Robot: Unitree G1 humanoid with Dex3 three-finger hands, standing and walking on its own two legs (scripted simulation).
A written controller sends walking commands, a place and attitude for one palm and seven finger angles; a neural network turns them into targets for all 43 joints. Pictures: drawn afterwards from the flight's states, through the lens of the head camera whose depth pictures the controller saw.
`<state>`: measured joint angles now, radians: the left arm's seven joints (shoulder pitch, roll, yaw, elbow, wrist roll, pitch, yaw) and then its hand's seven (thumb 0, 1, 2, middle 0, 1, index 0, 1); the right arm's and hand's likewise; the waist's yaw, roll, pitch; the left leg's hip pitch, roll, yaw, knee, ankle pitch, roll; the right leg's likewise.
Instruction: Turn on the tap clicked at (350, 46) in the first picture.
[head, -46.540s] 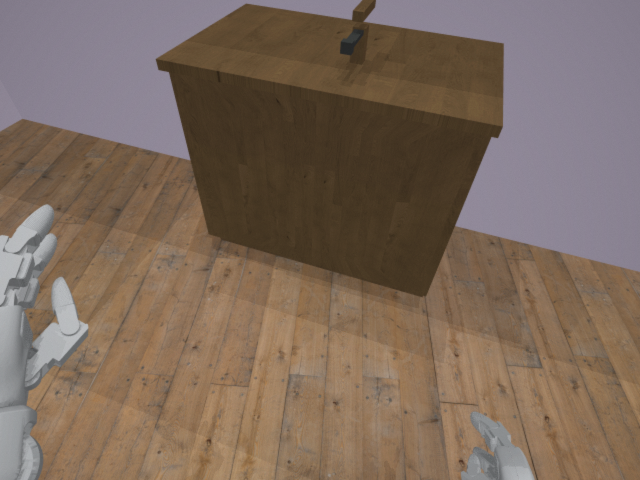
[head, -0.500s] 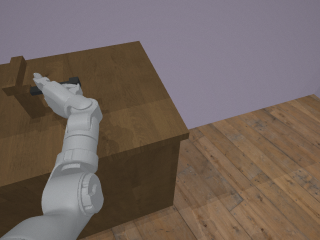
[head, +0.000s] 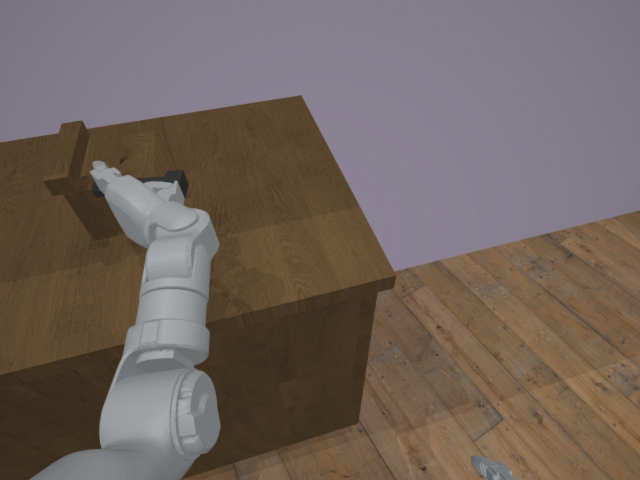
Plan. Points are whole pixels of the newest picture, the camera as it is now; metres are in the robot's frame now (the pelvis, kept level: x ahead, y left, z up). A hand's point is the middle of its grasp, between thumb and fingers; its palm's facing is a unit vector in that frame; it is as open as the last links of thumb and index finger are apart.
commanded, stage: lift the hand up off the lever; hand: left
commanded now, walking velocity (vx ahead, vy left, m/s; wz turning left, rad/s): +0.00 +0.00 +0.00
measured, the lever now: (175, 184) +0.48 +0.23 +0.13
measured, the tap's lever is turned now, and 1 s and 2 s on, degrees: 78 77 77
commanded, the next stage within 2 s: draw the hand back beside the body in 0.64 s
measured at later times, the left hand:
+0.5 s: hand (178, 164) +0.42 +0.19 +0.20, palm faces +0.78 -0.62 -0.07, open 7.8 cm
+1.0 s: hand (190, 193) +0.39 +0.17 +0.19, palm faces +0.36 -0.93 -0.03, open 7.8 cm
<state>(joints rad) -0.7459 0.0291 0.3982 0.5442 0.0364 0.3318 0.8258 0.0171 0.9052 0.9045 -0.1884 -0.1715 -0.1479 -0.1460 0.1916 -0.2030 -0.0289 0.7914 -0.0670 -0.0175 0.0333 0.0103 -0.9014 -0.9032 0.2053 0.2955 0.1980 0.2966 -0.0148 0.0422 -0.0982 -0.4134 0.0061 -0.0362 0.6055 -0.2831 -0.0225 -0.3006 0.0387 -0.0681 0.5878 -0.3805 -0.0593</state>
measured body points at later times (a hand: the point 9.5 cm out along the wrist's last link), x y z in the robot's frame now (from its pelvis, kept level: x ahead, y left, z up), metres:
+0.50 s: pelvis -0.02 -0.01 +0.00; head -0.03 -0.03 +0.45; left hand +0.38 +0.22 +0.21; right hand +0.09 -0.26 -0.13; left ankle +0.01 +0.13 -0.73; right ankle -0.05 -0.08 -0.73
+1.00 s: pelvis +0.00 +0.00 +0.01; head -0.03 -0.02 +0.46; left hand +0.37 +0.22 +0.19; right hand +0.11 -0.26 -0.10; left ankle +0.01 +0.13 -0.73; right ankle -0.05 -0.08 -0.73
